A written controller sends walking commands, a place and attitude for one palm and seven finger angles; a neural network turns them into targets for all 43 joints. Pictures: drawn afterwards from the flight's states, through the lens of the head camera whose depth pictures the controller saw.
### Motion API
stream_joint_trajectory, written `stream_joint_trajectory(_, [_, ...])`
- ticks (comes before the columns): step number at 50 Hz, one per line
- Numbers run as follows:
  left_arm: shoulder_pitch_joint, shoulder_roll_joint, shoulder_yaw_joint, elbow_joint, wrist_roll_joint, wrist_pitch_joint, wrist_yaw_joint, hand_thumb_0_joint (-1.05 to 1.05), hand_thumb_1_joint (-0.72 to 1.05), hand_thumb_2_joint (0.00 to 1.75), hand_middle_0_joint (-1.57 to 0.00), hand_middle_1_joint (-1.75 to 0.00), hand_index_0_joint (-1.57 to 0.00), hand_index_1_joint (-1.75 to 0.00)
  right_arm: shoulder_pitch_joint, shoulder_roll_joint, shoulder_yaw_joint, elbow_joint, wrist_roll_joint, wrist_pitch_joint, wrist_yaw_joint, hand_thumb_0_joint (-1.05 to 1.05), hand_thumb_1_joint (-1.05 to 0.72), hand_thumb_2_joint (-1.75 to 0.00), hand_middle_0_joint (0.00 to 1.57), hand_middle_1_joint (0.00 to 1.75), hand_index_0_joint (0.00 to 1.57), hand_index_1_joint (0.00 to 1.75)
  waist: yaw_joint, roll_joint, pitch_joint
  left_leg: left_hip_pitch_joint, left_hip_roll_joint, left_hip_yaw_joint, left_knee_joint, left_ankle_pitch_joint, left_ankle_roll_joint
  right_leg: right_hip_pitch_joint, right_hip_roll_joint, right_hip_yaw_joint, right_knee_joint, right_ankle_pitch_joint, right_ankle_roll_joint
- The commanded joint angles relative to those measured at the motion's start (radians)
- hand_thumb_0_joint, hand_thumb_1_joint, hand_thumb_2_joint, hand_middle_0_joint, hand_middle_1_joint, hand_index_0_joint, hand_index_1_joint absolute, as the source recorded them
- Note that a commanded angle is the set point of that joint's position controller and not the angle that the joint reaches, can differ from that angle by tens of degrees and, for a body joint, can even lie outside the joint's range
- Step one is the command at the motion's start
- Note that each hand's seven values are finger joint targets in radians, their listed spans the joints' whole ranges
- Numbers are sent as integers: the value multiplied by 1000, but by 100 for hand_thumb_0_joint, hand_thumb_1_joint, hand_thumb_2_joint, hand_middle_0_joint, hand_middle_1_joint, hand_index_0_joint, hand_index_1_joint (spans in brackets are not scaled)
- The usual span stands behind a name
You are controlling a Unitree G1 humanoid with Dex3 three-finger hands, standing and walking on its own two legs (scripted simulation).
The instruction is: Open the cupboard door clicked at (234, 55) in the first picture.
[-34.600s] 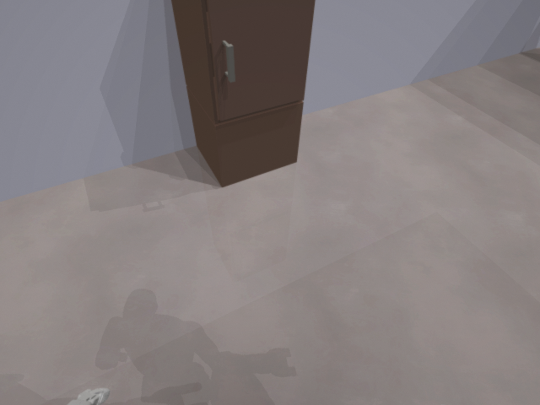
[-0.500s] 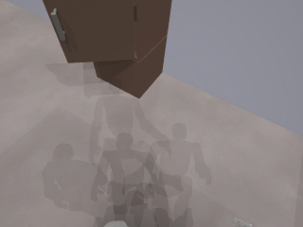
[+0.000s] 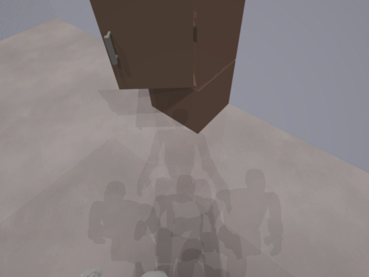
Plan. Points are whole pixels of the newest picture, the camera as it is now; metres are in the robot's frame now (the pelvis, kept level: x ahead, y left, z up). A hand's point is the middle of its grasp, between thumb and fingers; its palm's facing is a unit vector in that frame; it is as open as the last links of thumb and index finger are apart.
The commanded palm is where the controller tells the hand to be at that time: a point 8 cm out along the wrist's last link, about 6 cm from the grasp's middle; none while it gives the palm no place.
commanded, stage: take the last steps up to it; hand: left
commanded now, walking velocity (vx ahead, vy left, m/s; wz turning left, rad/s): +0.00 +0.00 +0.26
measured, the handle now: (112, 48) +1.04 +0.39 -0.07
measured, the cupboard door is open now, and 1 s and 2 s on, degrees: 40 40 40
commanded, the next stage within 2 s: come to a stop and stand still in 1.60 s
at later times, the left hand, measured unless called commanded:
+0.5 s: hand out of the picture +0.02 +0.25 -0.17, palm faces +0.18 -0.96 -0.20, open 7.4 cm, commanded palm none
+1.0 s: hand (111, 227) +0.26 +0.22 -0.15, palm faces +0.19 -0.96 -0.22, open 7.1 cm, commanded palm none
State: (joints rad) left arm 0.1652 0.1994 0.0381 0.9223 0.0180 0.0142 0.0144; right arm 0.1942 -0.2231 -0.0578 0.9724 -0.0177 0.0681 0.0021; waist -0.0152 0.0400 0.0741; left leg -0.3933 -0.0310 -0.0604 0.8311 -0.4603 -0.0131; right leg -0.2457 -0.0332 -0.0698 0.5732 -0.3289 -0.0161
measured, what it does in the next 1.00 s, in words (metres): walks ahead: left foot, then right foot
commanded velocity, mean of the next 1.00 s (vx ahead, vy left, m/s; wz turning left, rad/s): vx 0.29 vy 0.07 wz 0.05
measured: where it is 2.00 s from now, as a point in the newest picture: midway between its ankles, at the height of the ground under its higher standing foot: (173, 212)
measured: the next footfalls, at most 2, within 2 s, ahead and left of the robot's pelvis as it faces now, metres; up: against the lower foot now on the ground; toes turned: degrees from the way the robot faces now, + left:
left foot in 0.34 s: +0.07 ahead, +0.15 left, +0.00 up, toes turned +11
right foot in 0.78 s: +0.26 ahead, -0.05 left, +0.00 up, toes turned -2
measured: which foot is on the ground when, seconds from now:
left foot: up 0.00-0.32, down 0.34-0.78, up 0.80-1.00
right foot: down 0.00-0.34, up 0.36-0.76, down 0.78-1.00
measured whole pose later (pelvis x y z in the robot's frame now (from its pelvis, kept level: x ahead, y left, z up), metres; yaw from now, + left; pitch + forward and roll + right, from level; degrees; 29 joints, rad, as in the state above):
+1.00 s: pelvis +0.22 +0.03 +0.01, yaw +7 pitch -1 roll +1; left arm 0.21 0.17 0.07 1.02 0.01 -0.07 0.01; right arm 0.28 -0.17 -0.05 1.08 -0.03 0.00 0.01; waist -0.02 0.01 0.07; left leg -0.49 0.09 0.05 0.96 -0.28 -0.03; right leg -0.15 -0.01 -0.16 0.38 -0.23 -0.06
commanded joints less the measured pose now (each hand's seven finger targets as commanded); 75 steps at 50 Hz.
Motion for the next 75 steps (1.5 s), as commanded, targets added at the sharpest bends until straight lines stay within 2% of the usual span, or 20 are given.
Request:
stream_joint_trajectory(1, [27,160,36,-56,0,-25,19,0,90,90,-20,-30,-20,-30,-24,-87,-27,-60,2,-18,-1,0,-90,-90,20,30,20,30,13,-248,-45,-146,41,17,322,-10,-28,101,-279,196,-257,470,-132])
stream_joint_trajectory(10, [201,188,63,47,14,-53,1,0,90,90,-20,-30,-20,-30,-122,-31,-8,-68,-1,-53,26,0,-90,-90,20,30,20,30,96,-205,-39,-97,55,116,-74,1,-29,230,-336,197,-314,152,-133])
stream_joint_trajectory(15, [118,178,61,53,5,-46,-14,0,90,90,-20,-30,-20,-30,56,-49,-5,-11,-2,-80,18,0,-90,-90,20,30,20,30,-7,-136,-44,313,12,172,-412,173,3,-44,-238,57,-169,-20,-40])
stream_joint_trajectory(16, [95,133,53,35,0,-39,-21,0,90,90,-20,-30,-20,-30,165,-124,-23,16,-8,-87,5,0,-90,-90,20,30,20,30,-62,60,-80,476,134,-5,-476,74,60,-214,-157,-20,31,-105,3])
stream_joint_trajectory(17, [57,72,36,-8,-3,-38,-25,0,90,90,-20,-30,-20,-30,278,-214,-45,35,-22,-88,-5,0,-90,-90,20,30,20,30,-104,329,-80,548,375,-349,-593,9,177,-416,-29,-131,339,-282,52])
stream_joint_trajectory(18, [-28,87,28,-32,5,-39,-19,0,90,90,-20,-30,-20,-30,320,-218,-41,46,-19,-79,-18,0,-90,-90,20,30,20,30,-120,223,-40,467,433,-389,-638,19,247,-465,-46,-19,494,-292,27])
stream_joint_trajectory(21, [-4,83,29,12,12,-34,-32,0,90,90,-20,-30,-20,-30,155,-134,-10,1,-15,-96,-24,0,-90,-90,20,30,20,30,-30,114,41,249,348,-271,-677,-37,215,-416,-107,47,589,-101,15])
stream_joint_trajectory(26, [36,61,21,38,7,-30,-43,0,90,90,-20,-30,-20,-30,166,-105,2,26,-6,-127,-26,0,-90,-90,20,30,20,30,12,48,1,282,275,-76,-679,247,199,-341,-92,18,429,41,32])
stream_joint_trajectory(34, [-94,39,18,-10,4,-36,-45,0,90,90,-20,-30,-20,-30,241,-93,6,88,-15,-126,-24,0,-90,-90,20,30,20,30,-12,45,39,278,285,-15,-628,351,198,-193,-40,-38,108,71,27])
stream_joint_trajectory(37, [70,81,38,40,7,-50,-41,0,90,90,-20,-30,-20,-30,228,-70,12,100,-9,-124,-24,0,-90,-90,20,30,20,30,68,-27,-24,170,202,57,-393,360,134,136,-8,-32,-57,131,4])
stream_joint_trajectory(38, [214,142,57,82,11,-66,-35,0,90,90,-20,-30,-20,-30,222,-48,14,89,2,-127,-19,0,-90,-90,20,30,20,30,126,-157,-111,20,116,126,-156,281,87,372,-133,145,-121,76,-48])
stream_joint_trajectory(39, [341,242,81,120,8,-70,-25,0,90,90,-20,-30,-20,-30,238,-9,17,61,11,-130,-15,0,-90,-90,20,30,20,30,151,-381,-191,-199,-3,186,142,-110,39,544,-406,515,-274,60,-163])
stream_joint_trajectory(40, [336,230,77,114,-6,-63,-13,0,90,90,-20,-30,-20,-30,175,-63,5,42,5,-120,-13,0,-90,-90,20,30,20,30,149,-265,-134,-242,51,83,318,-150,39,439,-460,576,-351,5,-218])
stream_joint_trajectory(46, [132,61,31,79,-2,-92,-3,0,90,90,-20,-30,-20,-30,159,35,8,83,-10,-89,4,0,-90,-90,20,30,20,30,13,-150,-36,-117,148,79,202,175,-12,77,-272,134,-398,239,-129])
stream_joint_trajectory(55, [217,111,37,153,5,-97,-12,0,90,90,-20,-30,-20,-30,-64,26,3,-9,-6,-102,31,0,-90,-90,20,30,20,30,64,-180,15,-103,105,154,-168,237,-23,167,-273,102,-361,320,-128])
stream_joint_trajectory(60, [188,110,39,159,3,-82,-12,0,90,90,-20,-30,-20,-30,87,-46,-11,36,-13,-122,16,0,-90,-90,20,30,20,30,-39,-59,-24,304,53,180,-362,265,17,-8,-200,17,-83,337,-65])
stream_joint_trajectory(62, [188,33,17,105,-8,-80,-19,0,90,90,-20,-30,-20,-30,325,-207,-48,81,-27,-125,-10,0,-90,-90,20,30,20,30,-112,286,-177,586,427,-319,-521,265,192,-328,4,-101,468,-242,12])
stream_joint_trajectory(64, [116,39,21,71,2,-78,-15,0,90,90,-20,-30,-20,-30,250,-185,-34,52,-17,-112,-18,0,-90,-90,20,30,20,30,-78,93,-111,409,456,-296,-582,142,245,-388,-58,28,674,-220,-16])
stream_joint_trajectory(68, [147,13,24,101,11,-46,-31,0,90,90,-20,-30,-20,-30,98,-77,1,17,-12,-131,-28,0,-90,-90,20,30,20,30,12,87,-23,171,340,-95,-657,183,167,-308,-102,45,594,-22,10])
stream_joint_trajectory(75, [58,-2,20,52,8,-40,-35,0,90,90,-20,-30,-20,-30,121,-83,-6,39,-17,-127,-23,0,-90,-90,20,30,20,30,13,46,-29,184,302,19,-646,266,191,-174,-65,-20,186,27,19])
